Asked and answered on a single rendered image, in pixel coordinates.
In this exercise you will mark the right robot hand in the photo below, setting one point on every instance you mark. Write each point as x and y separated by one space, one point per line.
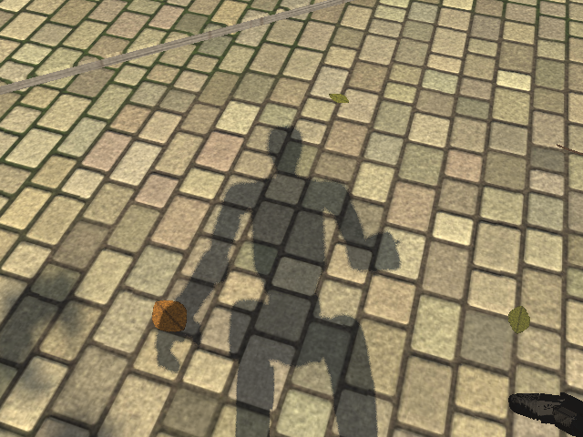
565 411

